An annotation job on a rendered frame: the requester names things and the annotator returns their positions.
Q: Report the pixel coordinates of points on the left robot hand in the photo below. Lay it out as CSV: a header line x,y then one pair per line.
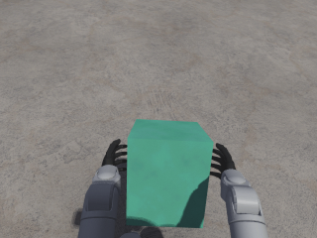
x,y
111,155

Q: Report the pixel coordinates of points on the carton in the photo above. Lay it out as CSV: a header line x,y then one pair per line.
x,y
168,170

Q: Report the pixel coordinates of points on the right robot hand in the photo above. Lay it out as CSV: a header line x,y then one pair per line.
x,y
225,161

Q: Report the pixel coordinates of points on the robot right forearm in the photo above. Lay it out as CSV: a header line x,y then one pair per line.
x,y
244,210

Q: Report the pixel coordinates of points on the robot left forearm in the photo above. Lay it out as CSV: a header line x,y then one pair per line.
x,y
100,206

